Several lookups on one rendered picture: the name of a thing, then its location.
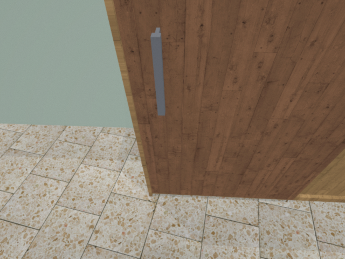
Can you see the handle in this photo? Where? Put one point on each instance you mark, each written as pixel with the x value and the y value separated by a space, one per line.
pixel 156 47

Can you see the wardrobe door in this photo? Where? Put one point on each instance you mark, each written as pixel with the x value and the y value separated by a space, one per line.
pixel 331 181
pixel 254 93

